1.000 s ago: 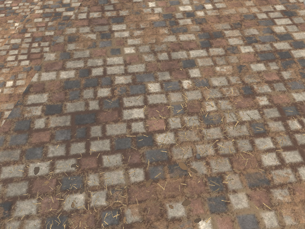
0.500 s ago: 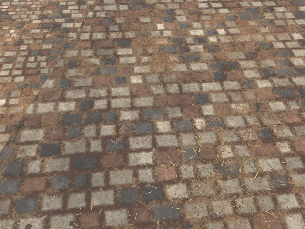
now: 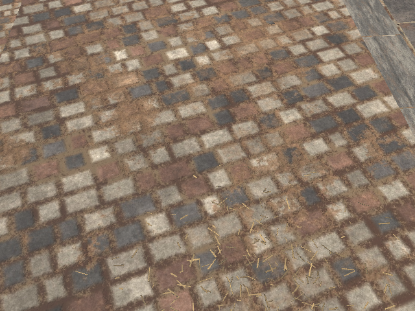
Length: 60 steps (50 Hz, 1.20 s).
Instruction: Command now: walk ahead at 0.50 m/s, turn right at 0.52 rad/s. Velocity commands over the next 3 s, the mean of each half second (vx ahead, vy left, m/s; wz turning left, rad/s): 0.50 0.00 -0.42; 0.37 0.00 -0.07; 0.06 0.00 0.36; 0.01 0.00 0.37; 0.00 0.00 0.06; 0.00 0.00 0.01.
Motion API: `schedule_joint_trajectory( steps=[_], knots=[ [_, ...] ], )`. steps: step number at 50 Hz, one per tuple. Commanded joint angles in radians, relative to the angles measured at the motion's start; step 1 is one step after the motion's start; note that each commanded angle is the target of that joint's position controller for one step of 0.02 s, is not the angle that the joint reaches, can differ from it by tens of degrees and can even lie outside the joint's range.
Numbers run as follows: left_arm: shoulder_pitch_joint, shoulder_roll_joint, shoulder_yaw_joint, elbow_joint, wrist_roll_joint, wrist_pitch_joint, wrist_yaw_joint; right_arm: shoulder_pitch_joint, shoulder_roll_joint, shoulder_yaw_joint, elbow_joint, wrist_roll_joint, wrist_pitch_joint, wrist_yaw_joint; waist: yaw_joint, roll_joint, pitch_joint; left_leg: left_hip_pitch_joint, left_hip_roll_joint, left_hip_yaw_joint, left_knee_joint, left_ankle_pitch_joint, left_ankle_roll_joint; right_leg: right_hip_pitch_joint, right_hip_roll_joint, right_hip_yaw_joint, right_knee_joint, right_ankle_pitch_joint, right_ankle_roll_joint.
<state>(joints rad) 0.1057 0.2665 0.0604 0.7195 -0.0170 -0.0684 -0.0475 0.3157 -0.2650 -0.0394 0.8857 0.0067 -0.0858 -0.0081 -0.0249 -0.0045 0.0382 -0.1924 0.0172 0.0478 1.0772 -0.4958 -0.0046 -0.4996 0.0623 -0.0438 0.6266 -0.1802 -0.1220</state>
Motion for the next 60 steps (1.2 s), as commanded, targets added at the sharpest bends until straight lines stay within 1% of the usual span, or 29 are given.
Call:
schedule_joint_trajectory(
  steps=[1,2,3,7,11,15,18,20,21,22,23,24,25,26,28,30,33,37,41,44,45,46,47,48,50,51,54,57,60],
  knots=[
    [0.236,0.154,0.051,-0.014,0.0,-0.007,0.021,-0.106,-0.137,-0.016,-0.16,0.025,-0.086,0.015,0.111,-0.018,-0.208,-0.632,0.045,-0.155,0.257,0.104,0.034,0.698,-0.321,0.585,-0.315,0.075,-0.23],
    [0.162,0.124,0.042,-0.037,0.001,-0.006,0.021,-0.116,-0.138,-0.024,-0.153,0.002,-0.081,0.007,0.066,0.029,-0.142,-0.562,0.073,-0.142,0.171,0.141,0.024,0.54,-0.282,0.495,-0.334,0.18,-0.204],
    [0.125,0.102,0.033,-0.055,0.01,-0.005,0.023,-0.098,-0.144,-0.032,-0.155,-0.011,-0.067,0.004,0.029,0.023,-0.117,-0.489,0.092,-0.145,0.126,0.164,0.013,0.438,-0.252,0.441,-0.362,0.243,-0.196],
    [0.135,0.146,0.045,-0.063,0.005,-0.008,0.04,-0.115,-0.095,-0.027,-0.193,-0.027,-0.027,-0.002,0.0,-0.012,-0.067,-0.429,0.086,-0.102,-0.078,0.256,-0.046,0.252,-0.199,0.334,-0.411,0.353,-0.194],
    [0.199,0.165,0.052,-0.048,-0.007,0.005,0.057,-0.274,-0.057,-0.011,-0.239,-0.023,-0.029,0.004,0.064,-0.058,-0.051,-0.346,0.02,-0.08,-0.405,0.536,-0.056,0.198,-0.123,0.268,-0.378,0.256,-0.119],
    [0.272,0.146,0.044,-0.015,-0.01,0.009,0.058,-0.348,-0.083,-0.015,-0.263,-0.006,-0.043,0.025,0.107,-0.086,-0.054,-0.32,0.004,-0.097,-0.537,0.597,-0.031,0.306,-0.179,0.337,-0.326,0.15,-0.097],
    [0.273,0.153,0.045,-0.007,-0.002,0.014,0.059,-0.332,-0.118,-0.03,-0.272,-0.006,-0.056,0.033,0.084,-0.113,-0.049,-0.299,0.0,-0.095,-0.587,0.475,0.019,0.408,-0.229,0.406,-0.253,0.191,-0.077],
    [0.246,0.129,0.036,-0.016,0.003,0.017,0.057,-0.184,-0.153,-0.052,-0.238,-0.016,-0.063,0.025,0.005,-0.112,-0.119,-0.084,-0.005,-0.074,-0.636,0.468,0.075,0.405,-0.169,0.371,-0.097,0.381,-0.038],
    [0.232,0.092,0.018,-0.038,0.016,0.014,0.055,-0.028,-0.203,-0.066,-0.222,-0.027,-0.065,0.019,-0.066,-0.04,-0.252,0.163,0.134,-0.211,-0.604,0.5,0.145,0.292,-0.113,0.307,0.152,0.287,-0.001],
    [0.381,0.036,0.0,-0.037,-0.009,0.001,0.054,0.104,-0.284,-0.094,-0.177,-0.032,-0.052,0.022,-0.042,0.259,-0.39,0.53,0.334,-0.625,-0.653,0.309,0.319,-0.075,0.035,0.189,0.513,-0.102,0.08],
    [0.375,0.086,0.002,-0.026,-0.014,-0.008,0.053,0.128,-0.205,-0.076,-0.164,-0.001,-0.046,0.032,-0.057,0.271,-0.354,0.542,0.377,-0.823,-0.764,0.092,0.323,-0.239,0.016,0.236,0.637,-0.391,0.085],
    [0.264,0.149,0.018,-0.04,-0.02,-0.009,0.051,0.071,-0.147,-0.059,-0.173,0.007,-0.041,0.029,-0.07,0.155,-0.202,0.418,0.347,-0.707,-0.78,0.021,0.277,-0.304,-0.035,0.238,0.691,-0.314,0.081],
    [0.187,0.144,0.016,-0.06,-0.01,-0.009,0.051,0.005,-0.131,-0.05,-0.188,-0.002,-0.032,0.027,-0.05,0.069,-0.123,0.286,0.307,-0.587,-0.797,0.091,0.249,-0.289,-0.082,0.187,0.667,-0.234,0.081],
    [0.145,0.131,0.016,-0.073,0.007,-0.011,0.049,-0.035,-0.111,-0.041,-0.188,-0.008,-0.027,0.029,-0.028,0.044,-0.056,0.174,0.268,-0.506,-0.829,0.185,0.245,-0.272,-0.114,0.164,0.599,-0.181,0.083],
    [0.168,0.1,0.016,-0.067,0.009,-0.006,0.045,-0.063,-0.09,-0.031,-0.186,-0.017,-0.03,0.031,0.015,0.088,-0.043,0.065,0.209,-0.4,-0.873,0.318,0.231,-0.18,-0.154,0.144,0.512,-0.127,0.089],
    [0.172,0.07,0.009,-0.065,0.009,-0.001,0.045,-0.05,-0.108,-0.035,-0.171,-0.008,-0.035,0.032,0.023,0.101,-0.048,0.035,0.195,-0.326,-0.901,0.426,0.245,-0.165,-0.163,0.116,0.442,-0.098,0.103],
    [0.083,0.046,-0.003,-0.09,0.016,-0.005,0.046,-0.025,-0.147,-0.046,-0.147,-0.001,-0.029,0.023,0.003,0.074,-0.038,0.041,0.187,-0.244,-0.925,0.531,0.244,-0.178,-0.172,0.096,0.262,0.036,0.122],
    [-0.037,0.028,-0.011,-0.11,0.014,-0.017,0.034,0.024,-0.16,-0.044,-0.111,0.007,-0.011,0.015,-0.039,0.077,-0.014,0.038,0.146,-0.14,-0.892,0.675,0.202,-0.087,-0.126,0.055,0.023,0.22,0.129],
    [-0.089,0.046,-0.002,-0.133,0.014,-0.027,0.015,0.065,-0.166,-0.042,-0.076,0.011,0.014,0.009,-0.044,0.102,-0.04,0.122,0.171,-0.143,-0.781,0.796,0.164,-0.017,-0.081,0.055,-0.084,0.23,0.098],
    [0.07,0.103,0.025,-0.082,0.034,-0.032,0.019,0.021,-0.166,-0.04,-0.082,0.013,0.021,0.001,0.052,0.088,-0.131,0.117,0.119,-0.127,-0.58,0.87,0.103,0.241,-0.052,0.036,-0.206,0.332,0.042],
    [0.172,0.171,0.04,-0.068,0.049,-0.033,0.03,0.029,-0.127,-0.024,-0.1,-0.008,0.014,-0.001,0.083,0.007,-0.24,0.005,0.061,-0.087,-0.391,0.684,0.055,0.467,-0.184,0.145,-0.144,0.718,-0.01],
    [0.219,0.193,0.033,-0.072,0.073,-0.02,0.039,0.174,-0.036,0.009,-0.089,-0.024,0.005,0.004,0.051,-0.21,-0.386,-0.281,-0.04,-0.063,-0.054,0.086,-0.02,0.789,-0.45,0.424,-0.081,1.058,-0.193],
    [0.247,0.13,0.016,-0.055,0.046,-0.005,0.034,0.236,-0.071,0.007,-0.057,-0.015,0.008,0.013,0.054,-0.231,-0.502,-0.313,-0.03,-0.166,0.075,-0.22,-0.04,0.807,-0.499,0.524,-0.096,1.06,-0.262],
    [0.202,0.118,0.015,-0.047,0.025,0.008,0.027,0.181,-0.138,-0.012,-0.061,0.012,0.021,0.016,0.059,-0.168,-0.419,-0.372,0.006,-0.166,0.13,-0.193,-0.053,0.708,-0.447,0.479,-0.151,0.793,-0.241],
    [0.059,0.072,-0.003,-0.055,0.026,0.014,0.027,0.036,-0.127,-0.018,-0.082,0.008,0.057,-0.004,0.032,-0.061,-0.217,-0.388,0.06,-0.137,0.046,-0.094,-0.066,0.449,-0.357,0.349,-0.24,0.511,-0.15],
    [0.002,0.06,-0.009,-0.055,0.035,0.014,0.027,0.042,-0.113,-0.019,-0.076,0.004,0.08,-0.014,-0.003,-0.08,-0.176,-0.297,0.08,-0.137,-0.033,-0.054,-0.073,0.314,-0.322,0.281,-0.283,0.439,-0.118],
    [-0.053,0.098,0.009,-0.038,0.056,0.014,0.036,0.079,-0.073,-0.014,-0.061,-0.006,0.109,-0.032,-0.032,-0.138,-0.154,-0.12,0.048,-0.075,-0.178,0.062,-0.079,0.145,-0.281,0.158,-0.341,0.341,-0.111],
    [-0.031,0.137,0.025,-0.018,0.04,0.028,0.063,0.011,-0.104,-0.028,-0.095,-0.002,0.12,-0.035,0.0,-0.128,-0.156,-0.154,0.053,-0.065,-0.188,0.119,-0.054,0.178,-0.333,0.173,-0.373,0.164,-0.134],
    [-0.028,0.144,0.031,0.0,0.031,0.047,0.082,-0.056,-0.107,-0.036,-0.134,-0.001,0.13,-0.032,0.017,-0.121,-0.114,-0.199,0.064,-0.058,-0.199,0.106,-0.031,0.199,-0.363,0.175,-0.397,0.026,-0.129]
  ],
)
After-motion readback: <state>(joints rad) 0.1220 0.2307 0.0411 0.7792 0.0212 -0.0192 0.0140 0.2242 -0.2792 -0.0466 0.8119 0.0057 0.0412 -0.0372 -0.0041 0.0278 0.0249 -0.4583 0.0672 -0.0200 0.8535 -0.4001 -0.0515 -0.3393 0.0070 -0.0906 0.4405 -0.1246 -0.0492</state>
